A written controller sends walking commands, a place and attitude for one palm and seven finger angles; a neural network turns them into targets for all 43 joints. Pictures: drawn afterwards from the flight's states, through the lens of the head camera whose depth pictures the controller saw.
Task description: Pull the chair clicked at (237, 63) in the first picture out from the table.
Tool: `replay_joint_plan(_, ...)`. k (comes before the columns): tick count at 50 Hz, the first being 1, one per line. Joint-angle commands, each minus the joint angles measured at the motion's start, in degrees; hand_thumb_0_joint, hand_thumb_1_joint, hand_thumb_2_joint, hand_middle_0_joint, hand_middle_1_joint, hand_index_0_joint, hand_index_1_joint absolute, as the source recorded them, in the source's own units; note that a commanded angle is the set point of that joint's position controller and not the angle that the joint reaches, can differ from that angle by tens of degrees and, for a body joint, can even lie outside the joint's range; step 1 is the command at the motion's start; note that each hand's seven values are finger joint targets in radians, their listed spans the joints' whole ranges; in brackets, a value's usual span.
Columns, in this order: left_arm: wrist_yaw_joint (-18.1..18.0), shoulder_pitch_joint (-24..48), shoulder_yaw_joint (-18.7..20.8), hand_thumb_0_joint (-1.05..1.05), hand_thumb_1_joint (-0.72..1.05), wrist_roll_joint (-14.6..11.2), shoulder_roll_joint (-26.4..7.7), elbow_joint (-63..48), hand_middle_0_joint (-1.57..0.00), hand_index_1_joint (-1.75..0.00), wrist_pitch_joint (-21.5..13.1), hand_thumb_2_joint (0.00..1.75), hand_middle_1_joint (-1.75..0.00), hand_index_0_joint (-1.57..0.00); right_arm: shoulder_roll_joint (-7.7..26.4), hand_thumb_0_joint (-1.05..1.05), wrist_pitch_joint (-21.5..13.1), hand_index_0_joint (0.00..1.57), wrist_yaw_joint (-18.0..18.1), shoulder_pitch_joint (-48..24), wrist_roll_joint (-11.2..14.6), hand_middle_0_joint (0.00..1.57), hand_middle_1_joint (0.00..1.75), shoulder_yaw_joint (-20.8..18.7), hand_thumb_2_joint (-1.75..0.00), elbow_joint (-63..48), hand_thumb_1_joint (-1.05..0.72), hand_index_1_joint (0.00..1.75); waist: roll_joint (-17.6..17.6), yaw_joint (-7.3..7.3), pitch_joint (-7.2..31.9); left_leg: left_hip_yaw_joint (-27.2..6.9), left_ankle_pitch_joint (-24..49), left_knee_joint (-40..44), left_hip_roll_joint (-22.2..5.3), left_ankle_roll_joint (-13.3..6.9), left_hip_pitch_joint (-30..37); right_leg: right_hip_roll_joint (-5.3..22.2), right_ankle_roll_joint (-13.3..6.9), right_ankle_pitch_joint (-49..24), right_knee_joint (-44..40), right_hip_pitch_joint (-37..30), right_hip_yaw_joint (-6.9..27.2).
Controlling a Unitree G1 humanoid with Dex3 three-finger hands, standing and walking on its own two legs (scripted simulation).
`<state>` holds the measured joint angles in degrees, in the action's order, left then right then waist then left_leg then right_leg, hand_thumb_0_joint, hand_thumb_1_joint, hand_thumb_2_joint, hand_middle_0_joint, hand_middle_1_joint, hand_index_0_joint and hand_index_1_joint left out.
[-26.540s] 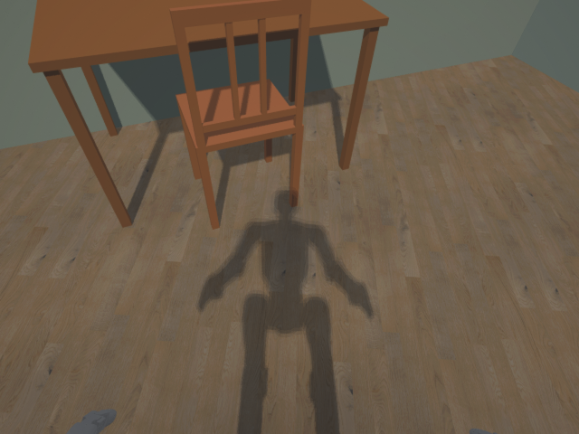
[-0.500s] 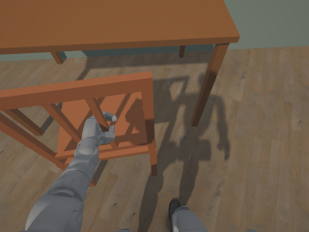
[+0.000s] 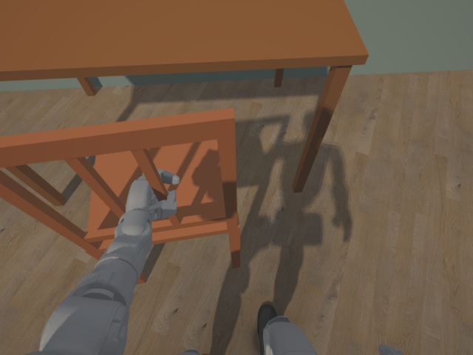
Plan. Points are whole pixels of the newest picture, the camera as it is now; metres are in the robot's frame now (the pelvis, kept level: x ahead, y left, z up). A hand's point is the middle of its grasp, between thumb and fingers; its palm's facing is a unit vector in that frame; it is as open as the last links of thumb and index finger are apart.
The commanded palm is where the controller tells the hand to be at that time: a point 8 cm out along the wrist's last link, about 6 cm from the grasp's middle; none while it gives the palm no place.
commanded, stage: step backward, pulling the chair out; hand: left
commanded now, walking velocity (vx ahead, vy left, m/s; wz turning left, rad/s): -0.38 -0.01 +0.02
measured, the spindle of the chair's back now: (110, 199) +0.41 +0.24 -0.05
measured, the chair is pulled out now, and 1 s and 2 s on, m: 0.20 0.20 0.20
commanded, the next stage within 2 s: stop walking, hand still on the chair in 0.88 s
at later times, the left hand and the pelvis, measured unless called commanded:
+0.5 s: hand (171, 203) +0.39 +0.12 -0.05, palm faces +0.00 -0.97 -0.22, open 5.3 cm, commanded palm +0.38 +0.17 -0.04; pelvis +0.00 +0.00 +0.00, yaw +0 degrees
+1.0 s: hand (171, 203) +0.40 +0.12 -0.05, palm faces +0.01 -0.97 -0.23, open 5.3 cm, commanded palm +0.38 +0.17 -0.03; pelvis +0.00 -0.01 +0.00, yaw +0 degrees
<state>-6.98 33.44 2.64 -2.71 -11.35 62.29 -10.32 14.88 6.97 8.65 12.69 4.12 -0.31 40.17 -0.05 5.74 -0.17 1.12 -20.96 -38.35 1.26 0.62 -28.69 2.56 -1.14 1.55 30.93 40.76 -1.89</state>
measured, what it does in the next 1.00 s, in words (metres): stands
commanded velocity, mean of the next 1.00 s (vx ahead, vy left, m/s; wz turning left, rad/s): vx -0.37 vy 0.01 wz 0.03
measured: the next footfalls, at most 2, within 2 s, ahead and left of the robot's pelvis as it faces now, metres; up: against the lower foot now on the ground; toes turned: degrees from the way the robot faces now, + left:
none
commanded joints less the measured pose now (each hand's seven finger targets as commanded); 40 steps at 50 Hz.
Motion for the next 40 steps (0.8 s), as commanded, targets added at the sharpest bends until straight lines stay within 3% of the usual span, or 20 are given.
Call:
replay_joint_plan(1,-0.6,19.5,0.3,0.0,0.9,1.0,-10.0,-11.3,-0.5,-1.45,-3.3,0.9,-1.45,-0.5,8.0,0.0,-1.2,0.2,0.5,3.5,0.0,0.2,0.3,-2.4,-0.9,-4.3,-0.9,0.3,-0.8,-1.19,26.6,-4.0,8.6,6.2,-4.9,0.1,0.7,4.7,0.7,-1.8,-0.5,-24.5,5.5)
replay_joint_plan(9,-0.5,20.6,0.5,0.0,0.9,1.1,-10.0,-9.7,-0.5,-1.45,-3.7,0.9,-1.45,-0.5,8.0,0.0,-1.7,0.2,0.6,4.4,-0.3,0.2,0.3,-2.6,-0.9,-3.3,-0.9,0.3,-2.0,-1.01,25.7,-4.1,11.1,6.0,-5.5,0.2,1.1,4.2,0.8,-3.6,1.0,-23.0,4.9)
replay_joint_plan(12,-0.4,21.1,0.6,0.0,0.9,1.2,-9.7,-9.8,-0.5,-1.45,-4.0,0.9,-1.45,-0.5,7.6,0.0,-1.8,0.2,0.5,4.6,-0.3,0.2,0.3,-2.6,-0.9,-3.1,-0.9,0.3,0.4,-0.94,26.8,-3.6,10.0,4.9,-4.8,0.4,0.7,5.0,0.5,-3.9,0.6,-23.6,5.7)
replay_joint_plan(17,-0.6,20.5,1.0,0.0,0.9,1.4,-10.4,-9.1,-0.5,-1.45,-3.6,0.9,-1.45,-0.5,7.6,0.0,-1.6,0.2,0.3,5.0,-0.1,0.2,0.3,-2.7,-0.9,-2.9,-0.9,0.3,1.6,-0.72,27.6,-2.7,5.8,3.7,-3.3,0.3,0.2,6.8,0.1,-2.4,-1.3,-24.0,7.1)
replay_joint_plan(28,-0.6,18.2,1.0,0.0,0.9,1.2,-10.4,-10.2,-0.5,-1.45,-3.2,0.9,-1.45,-0.5,8.2,0.0,-1.4,0.2,0.5,3.7,-0.1,0.2,0.3,-2.6,-0.9,-4.2,-0.9,0.3,-1.0,-1.1,27.0,-4.4,8.6,7.0,-5.0,-0.1,0.7,4.2,1.2,-1.0,-0.4,-24.3,4.7)
replay_joint_plan(36,-0.6,18.5,1.1,0.0,0.9,1.2,-10.6,-11.4,-0.5,-1.45,-3.2,0.9,-1.45,-0.5,7.9,0.0,-1.0,0.2,0.4,4.1,-0.2,0.2,0.3,-2.5,-0.9,-4.5,-0.9,0.3,-1.3,-1.12,26.7,-3.5,7.3,6.0,-4.5,0.1,0.5,4.8,0.8,-0.5,-0.9,-23.8,5.5)
replay_joint_plan(40,-0.6,19.3,1.0,0.0,0.9,1.4,-10.4,-10.5,-0.5,-1.45,-3.4,0.9,-1.45,-0.5,7.8,0.0,-1.3,0.2,0.4,4.5,-0.3,0.2,0.3,-2.6,-0.9,-3.8,-0.9,0.3,-1.6,-0.86,26.7,-3.7,10.3,6.0,-4.9,0.2,1.3,4.3,0.9,-3.2,-0.1,-23.7,5.0)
